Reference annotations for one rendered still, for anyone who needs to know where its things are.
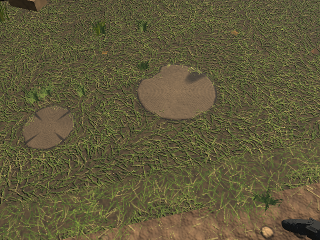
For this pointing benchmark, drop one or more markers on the robot right hand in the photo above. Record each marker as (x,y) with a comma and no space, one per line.
(303,227)

